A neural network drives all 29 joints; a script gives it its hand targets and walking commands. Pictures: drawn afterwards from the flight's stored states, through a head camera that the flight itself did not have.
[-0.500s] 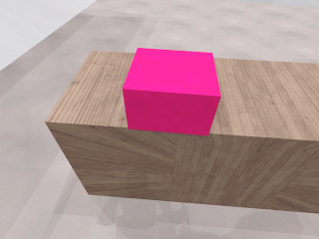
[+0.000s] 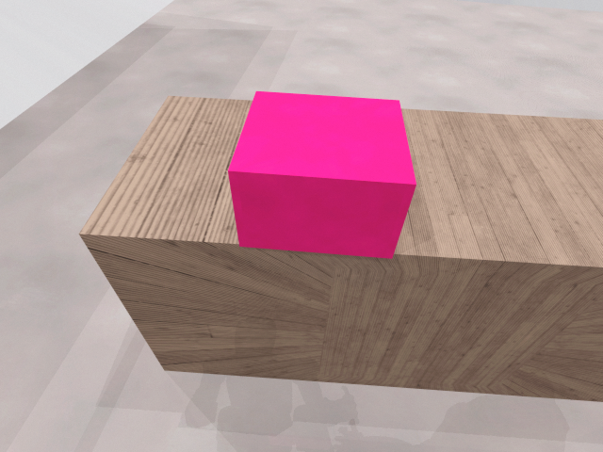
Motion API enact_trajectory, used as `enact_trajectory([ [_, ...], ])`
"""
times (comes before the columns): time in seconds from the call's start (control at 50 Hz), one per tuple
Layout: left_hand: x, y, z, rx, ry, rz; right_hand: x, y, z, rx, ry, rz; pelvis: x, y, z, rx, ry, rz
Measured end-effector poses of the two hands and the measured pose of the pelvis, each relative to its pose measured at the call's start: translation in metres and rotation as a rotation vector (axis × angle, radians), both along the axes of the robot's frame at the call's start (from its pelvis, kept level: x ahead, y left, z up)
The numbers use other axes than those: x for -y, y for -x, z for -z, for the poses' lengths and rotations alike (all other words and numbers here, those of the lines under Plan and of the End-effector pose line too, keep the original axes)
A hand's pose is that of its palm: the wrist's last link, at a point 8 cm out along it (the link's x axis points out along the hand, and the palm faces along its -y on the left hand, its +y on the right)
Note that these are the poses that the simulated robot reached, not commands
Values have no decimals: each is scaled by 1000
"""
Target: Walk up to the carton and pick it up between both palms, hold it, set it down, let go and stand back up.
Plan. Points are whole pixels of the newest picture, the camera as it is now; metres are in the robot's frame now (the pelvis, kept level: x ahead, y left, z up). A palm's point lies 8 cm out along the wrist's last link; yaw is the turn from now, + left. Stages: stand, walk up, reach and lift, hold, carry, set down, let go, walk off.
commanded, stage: stand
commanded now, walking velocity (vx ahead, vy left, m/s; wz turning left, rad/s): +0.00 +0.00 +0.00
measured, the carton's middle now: (321, 171) +0.63 -0.04 +0.01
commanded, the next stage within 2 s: walk up in 1.64 s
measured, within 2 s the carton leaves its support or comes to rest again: neither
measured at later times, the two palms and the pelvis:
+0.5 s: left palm out of the picture +0.07 +0.25 -0.12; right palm out of the picture +0.07 -0.25 -0.11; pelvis +0.01 +0.00 +0.00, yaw -1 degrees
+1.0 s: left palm out of the picture +0.06 +0.25 -0.12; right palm out of the picture +0.05 -0.24 -0.12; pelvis +0.01 +0.01 +0.00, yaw -1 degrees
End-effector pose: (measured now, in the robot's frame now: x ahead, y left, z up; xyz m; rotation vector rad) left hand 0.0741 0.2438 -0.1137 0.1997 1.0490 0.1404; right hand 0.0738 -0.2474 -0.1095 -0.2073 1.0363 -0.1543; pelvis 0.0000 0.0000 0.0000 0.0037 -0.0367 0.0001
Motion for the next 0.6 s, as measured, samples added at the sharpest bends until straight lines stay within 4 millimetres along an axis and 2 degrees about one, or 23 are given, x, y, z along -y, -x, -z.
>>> enact_trajectory([
  [0.22, -2, -1, 1, -17, -4, -1, -1, -1, 1, -9, -2, 10, -2, -4, -1, 2, 1, 6],
  [0.6, -5, 4, 4, -66, -6, -7, -2, 8, 4, -59, 4, 28, -5, -8, -3, 2, 1, 14],
])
